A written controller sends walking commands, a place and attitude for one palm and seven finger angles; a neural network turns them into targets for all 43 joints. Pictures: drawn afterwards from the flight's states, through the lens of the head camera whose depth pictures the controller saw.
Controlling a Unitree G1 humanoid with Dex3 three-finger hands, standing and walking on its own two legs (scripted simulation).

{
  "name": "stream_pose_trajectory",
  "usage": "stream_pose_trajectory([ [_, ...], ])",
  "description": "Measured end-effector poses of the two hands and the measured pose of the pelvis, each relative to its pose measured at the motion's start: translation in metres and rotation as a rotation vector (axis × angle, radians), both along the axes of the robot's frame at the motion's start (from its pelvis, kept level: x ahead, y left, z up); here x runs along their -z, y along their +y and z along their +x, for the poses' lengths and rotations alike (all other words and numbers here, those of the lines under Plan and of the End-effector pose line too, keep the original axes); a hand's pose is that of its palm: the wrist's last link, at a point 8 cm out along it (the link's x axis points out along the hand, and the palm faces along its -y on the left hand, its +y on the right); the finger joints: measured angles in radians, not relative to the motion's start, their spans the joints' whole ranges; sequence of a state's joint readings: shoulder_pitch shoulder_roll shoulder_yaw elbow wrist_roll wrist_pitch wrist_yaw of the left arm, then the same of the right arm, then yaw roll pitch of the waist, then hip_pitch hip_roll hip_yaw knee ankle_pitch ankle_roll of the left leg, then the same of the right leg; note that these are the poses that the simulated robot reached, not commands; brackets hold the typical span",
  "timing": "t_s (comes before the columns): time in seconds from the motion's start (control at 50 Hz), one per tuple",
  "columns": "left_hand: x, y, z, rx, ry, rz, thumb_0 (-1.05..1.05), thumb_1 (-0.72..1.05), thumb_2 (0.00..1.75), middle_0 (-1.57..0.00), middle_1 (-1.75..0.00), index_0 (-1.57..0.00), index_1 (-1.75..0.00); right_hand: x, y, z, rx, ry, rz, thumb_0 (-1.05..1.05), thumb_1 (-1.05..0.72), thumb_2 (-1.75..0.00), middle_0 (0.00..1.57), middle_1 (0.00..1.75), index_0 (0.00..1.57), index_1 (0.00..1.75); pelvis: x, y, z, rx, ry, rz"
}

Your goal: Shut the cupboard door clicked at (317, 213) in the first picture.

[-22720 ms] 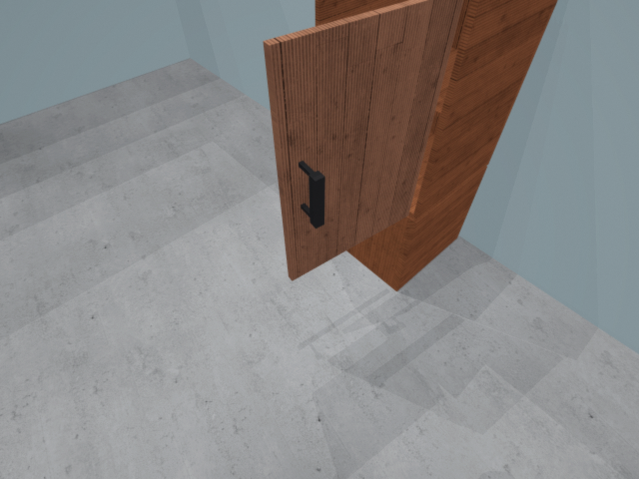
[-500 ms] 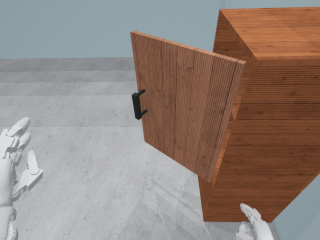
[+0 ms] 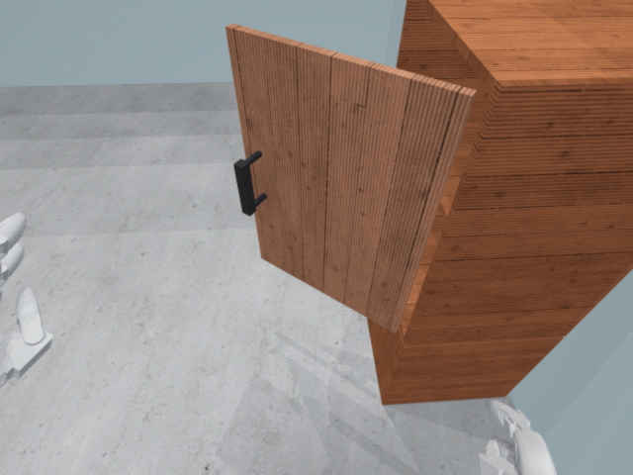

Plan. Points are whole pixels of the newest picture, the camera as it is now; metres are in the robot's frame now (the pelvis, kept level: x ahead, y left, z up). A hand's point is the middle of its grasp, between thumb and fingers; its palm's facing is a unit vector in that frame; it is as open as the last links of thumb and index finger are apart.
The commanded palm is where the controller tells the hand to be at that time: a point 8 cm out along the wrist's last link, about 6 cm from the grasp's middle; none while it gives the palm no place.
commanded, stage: step back with the hand held close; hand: left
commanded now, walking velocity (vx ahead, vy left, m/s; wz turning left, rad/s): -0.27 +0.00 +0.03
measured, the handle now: (252, 183) +0.67 +0.17 -0.04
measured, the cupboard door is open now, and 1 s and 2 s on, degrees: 52 52 52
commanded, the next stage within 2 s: none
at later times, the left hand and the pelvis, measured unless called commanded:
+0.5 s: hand out of the picture +0.14 +0.28 +0.16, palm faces +0.47 -0.77 -0.43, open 7.4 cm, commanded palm +0.08 +0.31 +0.18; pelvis -0.06 +0.01 -0.02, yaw +0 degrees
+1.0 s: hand out of the picture +0.12 +0.27 +0.17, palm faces +0.48 -0.76 -0.44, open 7.4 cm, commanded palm +0.06 +0.30 +0.18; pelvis -0.08 +0.00 -0.03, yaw +0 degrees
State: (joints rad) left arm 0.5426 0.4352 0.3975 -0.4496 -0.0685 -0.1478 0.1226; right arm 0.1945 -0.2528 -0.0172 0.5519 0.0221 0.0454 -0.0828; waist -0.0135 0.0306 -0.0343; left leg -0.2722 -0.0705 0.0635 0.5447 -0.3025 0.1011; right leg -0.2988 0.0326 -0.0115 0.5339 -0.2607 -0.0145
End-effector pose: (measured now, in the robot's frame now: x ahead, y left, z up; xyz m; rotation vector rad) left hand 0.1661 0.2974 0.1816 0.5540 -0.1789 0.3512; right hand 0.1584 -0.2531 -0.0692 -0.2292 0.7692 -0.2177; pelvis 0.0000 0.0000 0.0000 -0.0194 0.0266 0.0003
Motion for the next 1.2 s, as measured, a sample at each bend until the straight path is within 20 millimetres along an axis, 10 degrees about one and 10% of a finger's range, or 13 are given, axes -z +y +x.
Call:
stream_pose_trajectory([
  [0.56,0.001,0.016,-0.069,-0.011,-0.194,0.046,0.02,0.89,0.90,-0.21,-0.31,-0.22,-0.30,0.014,0.021,-0.081,-0.061,0.006,-0.033,0.01,-0.90,-0.90,0.21,0.30,0.21,0.30,0.020,0.010,-0.066,-0.005,-0.039,-0.019],
  [1.2,0.000,0.008,-0.087,0.007,-0.246,0.063,0.02,0.88,0.90,-0.21,-0.31,-0.22,-0.30,0.016,0.013,-0.098,-0.043,0.000,-0.043,0.01,-0.90,-0.90,0.21,0.30,0.21,0.30,0.024,0.004,-0.083,-0.014,-0.021,-0.020],
])
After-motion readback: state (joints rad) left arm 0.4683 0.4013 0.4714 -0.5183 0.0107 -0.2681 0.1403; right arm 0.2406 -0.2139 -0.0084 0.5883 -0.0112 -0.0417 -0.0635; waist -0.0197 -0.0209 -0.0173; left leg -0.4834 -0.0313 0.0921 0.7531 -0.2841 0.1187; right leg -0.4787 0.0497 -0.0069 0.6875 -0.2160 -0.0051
